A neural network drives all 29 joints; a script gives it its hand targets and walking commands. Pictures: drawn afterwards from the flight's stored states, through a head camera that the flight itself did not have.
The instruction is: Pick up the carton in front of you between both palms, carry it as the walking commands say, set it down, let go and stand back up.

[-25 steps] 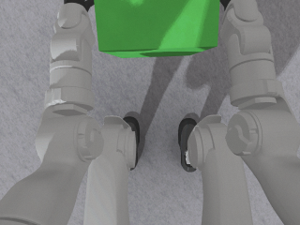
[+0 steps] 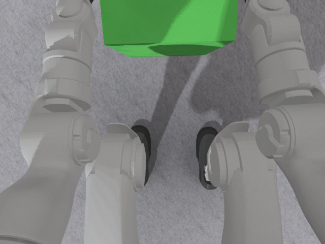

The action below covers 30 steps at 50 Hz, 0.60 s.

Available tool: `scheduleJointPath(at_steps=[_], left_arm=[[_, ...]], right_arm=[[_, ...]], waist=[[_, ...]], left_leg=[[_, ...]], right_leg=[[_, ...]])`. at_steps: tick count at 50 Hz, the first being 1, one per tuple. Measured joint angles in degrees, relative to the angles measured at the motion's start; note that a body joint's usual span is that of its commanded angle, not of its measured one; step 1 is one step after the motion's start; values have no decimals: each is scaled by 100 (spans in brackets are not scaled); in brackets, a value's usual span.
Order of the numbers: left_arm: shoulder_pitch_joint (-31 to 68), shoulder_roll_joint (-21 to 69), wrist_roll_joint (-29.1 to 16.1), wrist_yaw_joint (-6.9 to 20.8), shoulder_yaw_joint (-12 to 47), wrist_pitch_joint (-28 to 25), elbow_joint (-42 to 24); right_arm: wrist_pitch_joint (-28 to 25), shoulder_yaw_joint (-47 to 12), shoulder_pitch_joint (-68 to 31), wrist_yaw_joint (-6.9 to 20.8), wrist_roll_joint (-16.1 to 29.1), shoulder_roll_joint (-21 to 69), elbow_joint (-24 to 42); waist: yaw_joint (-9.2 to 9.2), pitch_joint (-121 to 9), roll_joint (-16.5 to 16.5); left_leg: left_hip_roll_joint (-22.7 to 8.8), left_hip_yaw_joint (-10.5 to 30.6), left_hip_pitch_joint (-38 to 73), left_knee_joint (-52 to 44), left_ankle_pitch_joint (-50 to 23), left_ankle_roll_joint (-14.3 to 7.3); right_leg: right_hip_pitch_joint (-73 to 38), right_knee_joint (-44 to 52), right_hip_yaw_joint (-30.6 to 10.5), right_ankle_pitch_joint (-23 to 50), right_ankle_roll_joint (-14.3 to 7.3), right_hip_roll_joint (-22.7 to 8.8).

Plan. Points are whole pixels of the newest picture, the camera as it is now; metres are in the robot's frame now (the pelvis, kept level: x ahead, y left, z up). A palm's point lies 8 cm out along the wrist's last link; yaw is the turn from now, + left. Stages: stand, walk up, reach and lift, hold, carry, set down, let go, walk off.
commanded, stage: set down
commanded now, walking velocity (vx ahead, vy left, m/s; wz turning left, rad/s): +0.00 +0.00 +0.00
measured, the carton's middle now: (167, 0) +0.56 +0.02 -0.24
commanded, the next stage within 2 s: none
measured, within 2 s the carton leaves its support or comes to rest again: neither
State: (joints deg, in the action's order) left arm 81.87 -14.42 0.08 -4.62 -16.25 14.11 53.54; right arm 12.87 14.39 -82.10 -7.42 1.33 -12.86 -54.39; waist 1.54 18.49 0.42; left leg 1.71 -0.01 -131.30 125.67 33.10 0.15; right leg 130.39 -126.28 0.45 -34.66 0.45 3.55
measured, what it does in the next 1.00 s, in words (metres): stands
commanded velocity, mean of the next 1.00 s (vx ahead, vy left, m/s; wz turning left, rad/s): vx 0.00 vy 0.00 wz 0.00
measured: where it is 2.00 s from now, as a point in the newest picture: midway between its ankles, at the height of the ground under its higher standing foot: (173, 167)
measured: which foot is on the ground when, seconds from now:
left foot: down 0.00-1.00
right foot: down 0.00-1.00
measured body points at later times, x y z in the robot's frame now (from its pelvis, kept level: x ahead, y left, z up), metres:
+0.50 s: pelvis -0.01 +0.00 -0.01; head +0.36 +0.01 +0.23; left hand +0.56 +0.18 -0.17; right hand +0.57 -0.13 -0.18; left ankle +0.11 +0.11 -0.33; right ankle +0.10 -0.11 -0.33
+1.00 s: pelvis +0.00 +0.00 -0.02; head +0.38 +0.01 +0.21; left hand +0.56 +0.22 -0.20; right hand +0.57 -0.18 -0.20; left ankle +0.11 +0.11 -0.33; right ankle +0.10 -0.11 -0.33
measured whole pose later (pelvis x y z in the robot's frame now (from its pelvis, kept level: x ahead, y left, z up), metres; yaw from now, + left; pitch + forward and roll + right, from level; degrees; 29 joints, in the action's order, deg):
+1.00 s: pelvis +0.00 +0.00 -0.02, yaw +0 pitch +32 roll +0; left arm 86.6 -24.1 -10.4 -4.3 -9.0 3.3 66.5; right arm 4.5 5.2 -86.8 -5.4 11.7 -23.4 -64.7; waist 1.1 29.0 0.5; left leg 1.8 -0.3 -126.8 130.8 35.8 0.3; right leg 126.0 -131.7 0.5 -37.5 0.5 3.6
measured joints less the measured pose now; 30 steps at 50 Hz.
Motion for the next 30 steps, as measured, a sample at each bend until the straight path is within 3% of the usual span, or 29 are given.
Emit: scheduleJointPath(at_steps=[6,30], left_arm=[[164,-91,-9,124,-103,-52,195],[568,-205,640,915,-771,-175,479]], right_arm=[[-30,2,-184,145,4,-67,-175],[-91,634,-560,977,-589,-213,-406]], waist=[[-22,289,-33],[-27,895,-27]], left_leg=[[12,-7,119,123,-18,-6],[17,-30,392,300,-17,-13]], right_leg=[[-125,-131,2,2,0,-9],[-388,-325,-9,-1,-5,-1]])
